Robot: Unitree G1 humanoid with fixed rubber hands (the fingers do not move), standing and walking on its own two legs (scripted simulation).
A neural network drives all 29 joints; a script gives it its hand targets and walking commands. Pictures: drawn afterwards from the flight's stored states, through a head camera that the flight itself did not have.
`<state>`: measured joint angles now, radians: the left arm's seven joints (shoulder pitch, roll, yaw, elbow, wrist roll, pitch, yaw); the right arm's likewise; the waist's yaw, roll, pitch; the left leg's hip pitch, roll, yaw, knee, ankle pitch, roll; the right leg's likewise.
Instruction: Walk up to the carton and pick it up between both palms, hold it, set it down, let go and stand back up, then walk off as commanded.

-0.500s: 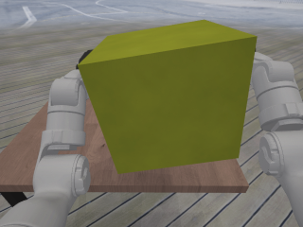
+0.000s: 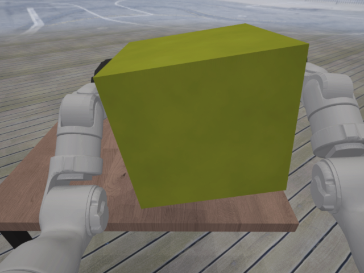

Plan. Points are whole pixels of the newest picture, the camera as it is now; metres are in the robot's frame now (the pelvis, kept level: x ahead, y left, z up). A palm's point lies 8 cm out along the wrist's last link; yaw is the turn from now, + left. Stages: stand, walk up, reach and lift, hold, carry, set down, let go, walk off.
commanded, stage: hold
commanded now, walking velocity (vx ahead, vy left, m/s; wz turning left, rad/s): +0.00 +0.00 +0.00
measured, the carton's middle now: (198, 107) +0.39 -0.01 +0.25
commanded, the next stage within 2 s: none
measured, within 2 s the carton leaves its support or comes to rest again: neither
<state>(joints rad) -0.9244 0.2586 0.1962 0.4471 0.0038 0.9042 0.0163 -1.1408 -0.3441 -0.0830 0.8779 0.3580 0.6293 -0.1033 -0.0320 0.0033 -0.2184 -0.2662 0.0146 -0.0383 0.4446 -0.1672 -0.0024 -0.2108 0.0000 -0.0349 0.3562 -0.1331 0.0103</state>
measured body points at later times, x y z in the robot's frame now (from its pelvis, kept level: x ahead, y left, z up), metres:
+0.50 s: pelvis +0.00 +0.00 +0.00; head -0.09 +0.01 +0.44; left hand +0.38 +0.20 +0.29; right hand +0.39 -0.19 +0.33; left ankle +0.04 +0.12 -0.74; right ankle +0.04 -0.13 -0.74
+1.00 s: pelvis +0.00 +0.00 +0.00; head -0.09 +0.01 +0.44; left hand +0.38 +0.20 +0.30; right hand +0.39 -0.19 +0.33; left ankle +0.04 +0.12 -0.74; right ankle +0.04 -0.13 -0.74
